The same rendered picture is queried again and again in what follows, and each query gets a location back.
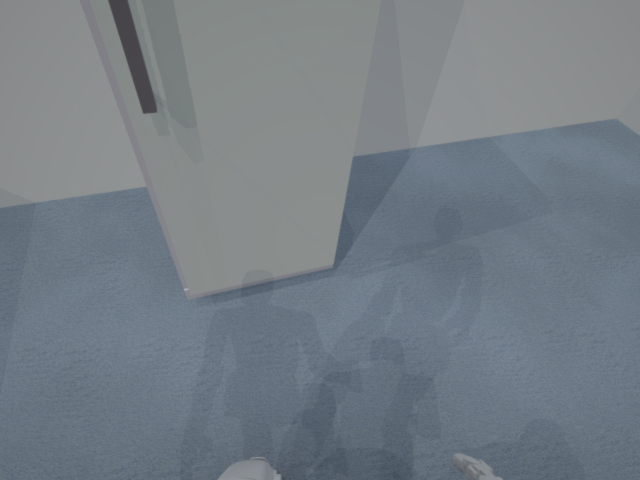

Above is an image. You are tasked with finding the handle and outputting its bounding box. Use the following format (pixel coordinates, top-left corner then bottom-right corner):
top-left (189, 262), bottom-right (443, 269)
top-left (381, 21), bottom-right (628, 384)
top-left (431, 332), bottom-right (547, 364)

top-left (108, 0), bottom-right (157, 114)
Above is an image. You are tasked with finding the fridge door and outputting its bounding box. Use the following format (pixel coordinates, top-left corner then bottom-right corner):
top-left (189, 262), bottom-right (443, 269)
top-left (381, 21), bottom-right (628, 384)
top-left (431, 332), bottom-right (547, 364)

top-left (90, 0), bottom-right (381, 295)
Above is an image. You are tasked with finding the robot left thigh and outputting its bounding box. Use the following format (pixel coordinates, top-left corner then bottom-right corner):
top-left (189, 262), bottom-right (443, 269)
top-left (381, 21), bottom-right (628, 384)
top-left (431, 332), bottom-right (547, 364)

top-left (217, 460), bottom-right (282, 480)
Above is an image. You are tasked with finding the robot right hand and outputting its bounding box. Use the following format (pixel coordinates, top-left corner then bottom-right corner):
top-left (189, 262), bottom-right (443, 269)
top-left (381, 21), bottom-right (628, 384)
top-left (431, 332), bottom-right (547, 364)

top-left (453, 453), bottom-right (503, 480)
